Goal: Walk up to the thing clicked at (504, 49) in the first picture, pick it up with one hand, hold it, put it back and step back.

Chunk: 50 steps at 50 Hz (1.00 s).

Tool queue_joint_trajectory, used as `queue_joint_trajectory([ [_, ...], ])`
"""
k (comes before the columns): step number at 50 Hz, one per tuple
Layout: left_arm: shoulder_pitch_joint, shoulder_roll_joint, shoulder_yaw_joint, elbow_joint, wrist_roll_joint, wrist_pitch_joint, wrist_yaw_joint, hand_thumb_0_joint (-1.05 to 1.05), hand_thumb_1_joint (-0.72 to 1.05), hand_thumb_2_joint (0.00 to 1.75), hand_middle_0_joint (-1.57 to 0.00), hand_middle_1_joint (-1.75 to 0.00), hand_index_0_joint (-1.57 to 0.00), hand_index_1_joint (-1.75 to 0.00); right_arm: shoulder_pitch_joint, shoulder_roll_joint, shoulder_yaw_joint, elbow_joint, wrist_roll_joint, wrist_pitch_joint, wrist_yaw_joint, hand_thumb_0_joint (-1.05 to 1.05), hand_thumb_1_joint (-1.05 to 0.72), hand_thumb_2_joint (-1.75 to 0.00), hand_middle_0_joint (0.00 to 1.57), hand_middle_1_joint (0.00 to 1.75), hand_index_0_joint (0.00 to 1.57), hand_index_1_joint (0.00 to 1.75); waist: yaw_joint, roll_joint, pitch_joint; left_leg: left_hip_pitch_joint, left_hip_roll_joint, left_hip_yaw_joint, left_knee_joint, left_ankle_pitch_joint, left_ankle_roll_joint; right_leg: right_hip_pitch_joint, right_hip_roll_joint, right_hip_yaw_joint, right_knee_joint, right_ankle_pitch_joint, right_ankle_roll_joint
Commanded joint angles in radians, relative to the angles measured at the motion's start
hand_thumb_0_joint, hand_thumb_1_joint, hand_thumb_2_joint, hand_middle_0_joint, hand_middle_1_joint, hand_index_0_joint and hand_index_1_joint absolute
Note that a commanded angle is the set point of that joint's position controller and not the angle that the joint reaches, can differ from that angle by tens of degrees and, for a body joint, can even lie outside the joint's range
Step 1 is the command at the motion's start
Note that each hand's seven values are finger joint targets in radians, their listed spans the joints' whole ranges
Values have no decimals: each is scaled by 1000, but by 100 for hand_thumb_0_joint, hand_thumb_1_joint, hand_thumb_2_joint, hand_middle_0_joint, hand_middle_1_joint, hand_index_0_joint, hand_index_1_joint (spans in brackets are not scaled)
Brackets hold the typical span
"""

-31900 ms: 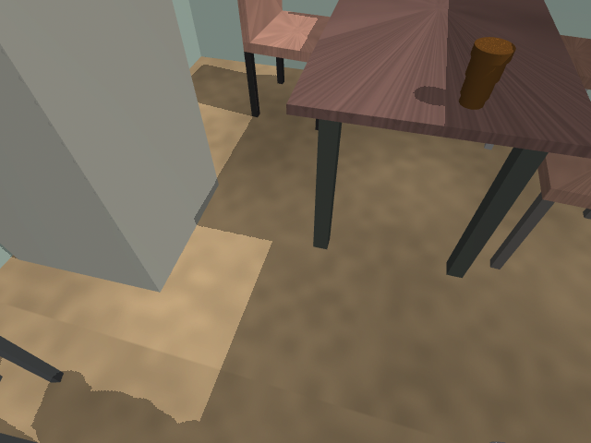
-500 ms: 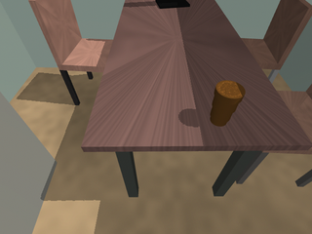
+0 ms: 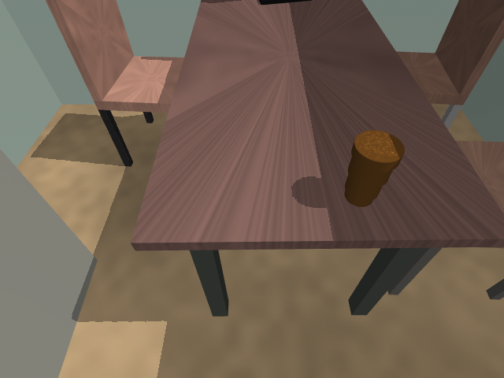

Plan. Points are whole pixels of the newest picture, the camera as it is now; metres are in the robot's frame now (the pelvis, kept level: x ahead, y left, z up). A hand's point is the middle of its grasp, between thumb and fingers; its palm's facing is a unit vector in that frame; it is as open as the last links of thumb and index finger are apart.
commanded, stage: home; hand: right
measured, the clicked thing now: (367, 173) +0.46 -0.21 +0.03
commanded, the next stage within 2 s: stand in 0.56 s
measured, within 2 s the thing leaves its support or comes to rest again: neither
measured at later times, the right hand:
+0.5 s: hand out of the picture +0.08 -0.26 -0.15, palm faces -0.04 +0.93 -0.36, open 17.6 cm
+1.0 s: hand out of the picture +0.08 -0.26 -0.15, palm faces -0.03 +0.93 -0.35, open 12.0 cm
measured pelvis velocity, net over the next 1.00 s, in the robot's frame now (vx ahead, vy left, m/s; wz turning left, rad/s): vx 0.01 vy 0.00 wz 0.00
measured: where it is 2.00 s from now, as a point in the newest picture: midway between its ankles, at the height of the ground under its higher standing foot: outside the picture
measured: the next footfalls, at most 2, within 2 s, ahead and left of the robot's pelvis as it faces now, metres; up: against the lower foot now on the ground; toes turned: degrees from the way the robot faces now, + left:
none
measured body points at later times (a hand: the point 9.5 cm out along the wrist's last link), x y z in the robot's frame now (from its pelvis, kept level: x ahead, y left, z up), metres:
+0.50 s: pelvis +0.01 +0.00 +0.00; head +0.02 +0.00 +0.45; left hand +0.08 +0.30 -0.13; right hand +0.08 -0.31 -0.13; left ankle +0.02 +0.14 -0.74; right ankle +0.03 -0.13 -0.74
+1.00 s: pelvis +0.01 +0.00 +0.00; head +0.02 +0.00 +0.45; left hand +0.09 +0.30 -0.13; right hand +0.09 -0.31 -0.13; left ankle +0.02 +0.14 -0.74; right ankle +0.03 -0.13 -0.74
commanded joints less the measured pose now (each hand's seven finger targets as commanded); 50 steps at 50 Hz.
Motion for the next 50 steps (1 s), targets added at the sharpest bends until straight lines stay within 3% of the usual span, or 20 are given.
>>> queue_joint_trajectory([
  [1, -39, 214, 40, -48, 3, -20, 11, 0, 90, 90, -20, -30, -20, -30, -26, -218, -40, -47, 6, -13, -13, 0, 60, -2, 5, 4, 5, 4, -7, -14, -53, 10, 92, -79, -83, 82, 47, 27, -94, 90, -64, 69, -41],
  [9, -55, 213, 43, -48, 5, -21, 13, 0, 90, 90, -20, -30, -20, -30, -45, -216, -43, -44, 3, -12, -15, 0, 59, -3, 5, 4, 5, 4, -5, -5, -71, 32, 95, -67, -81, 136, 43, 53, -99, 84, -69, 132, -38],
  [14, -70, 215, 46, -47, 6, -20, 14, 0, 90, 90, -20, -30, -20, -30, -47, -213, -45, -39, 2, -6, -14, 0, 60, -2, 5, 4, 5, 4, -8, -11, -32, 12, 86, -68, -97, 42, 41, 27, -95, 88, -101, 33, -34],
  [17, -66, 214, 47, -45, 6, -18, 13, 0, 90, 90, -20, -30, -20, -30, -60, -216, -48, -41, 2, -7, -13, 0, 59, -3, 5, 4, 5, 4, -2, -1, -27, 4, 90, -77, -108, 36, 40, 29, -90, 77, -96, 10, -37],
  [19, -68, 211, 47, -49, 7, -21, 12, 0, 90, 90, -20, -30, -20, -30, -53, -216, -49, -43, 1, -10, -13, 0, 58, -4, 5, 5, 5, 5, -6, 1, -63, 27, 94, -68, -94, 86, 43, 52, -99, 84, -88, 78, -42],
  [24, -64, 210, 47, -50, 4, -20, 12, 0, 90, 90, -20, -30, -20, -30, -56, -219, -50, -38, 3, -12, -15, 0, 57, -4, 5, 5, 5, 5, -1, 5, -74, 39, 97, -67, -92, 136, 42, 62, -99, 80, -79, 119, -43],
  [33, -67, 214, 49, -46, 4, -18, 14, 0, 90, 90, -20, -30, -20, -30, -50, -215, -48, -36, 3, -9, -16, 0, 57, -4, 5, 5, 5, 5, -2, -11, -61, 40, 98, -68, -99, 112, 43, 56, -101, 78, -83, 100, -41],
  [35, -57, 205, 45, -45, 2, -16, 13, 0, 90, 90, -20, -30, -20, -30, -51, -216, -48, -34, 4, -8, -15, 0, 41, -20, 20, 21, 20, 21, 1, -6, -45, 35, 96, -71, -106, 97, 40, 36, -95, 72, -91, 68, -40],
  [36, -59, 211, 46, -46, 4, -17, 14, 0, 90, 90, -20, -30, -20, -30, -50, -217, -50, -36, 3, -8, -14, 0, 33, -28, 20, 29, 20, 29, -3, -11, -37, 31, 93, -72, -110, 75, 39, 26, -94, 74, -97, 44, -39],
  [38, -60, 211, 46, -48, 5, -19, 13, 0, 90, 90, -20, -30, -20, -30, -40, -217, -51, -34, 3, -7, -13, 0, 17, -44, 20, 30, 20, 30, -7, -12, -45, 34, 92, -68, -105, 58, 43, 31, -98, 81, -105, 45, -39],
  [41, -65, 213, 47, -55, 6, -23, 15, 0, 90, 90, -20, -30, -20, -30, -50, -213, -53, -40, 3, -7, -13, 0, -7, -68, 20, 30, 20, 30, -10, -11, -79, 65, 97, -63, -88, 134, 42, 47, -105, 80, -91, 123, -41],
  [44, -61, 208, 45, -55, 4, -24, 16, 0, 90, 90, -20, -30, -20, -30, -48, -212, -52, -36, 2, -7, -13, 0, -31, -90, 20, 30, 20, 30, -6, -5, -68, 49, 97, -65, -91, 138, 42, 54, -102, 76, -93, 129, -38],
  [48, -59, 210, 46, -56, 3, -24, 16, 0, 90, 90, -20, -30, -20, -30, -46, -211, -52, -38, 2, -6, -12, 0, -63, -90, 20, 30, 20, 30, -7, 0, -65, 48, 97, -64, -95, 133, 39, 52, -102, 76, -93, 121, -38],
  [50, -60, 213, 48, -55, 3, -21, 16, 0, 90, 90, -20, -30, -20, -30, -41, -207, -52, -36, 2, -6, -13, 0, -79, -90, 20, 30, 20, 30, -7, -2, -45, 24, 94, -64, -107, 82, 40, 48, -102, 80, -101, 76, -40],
])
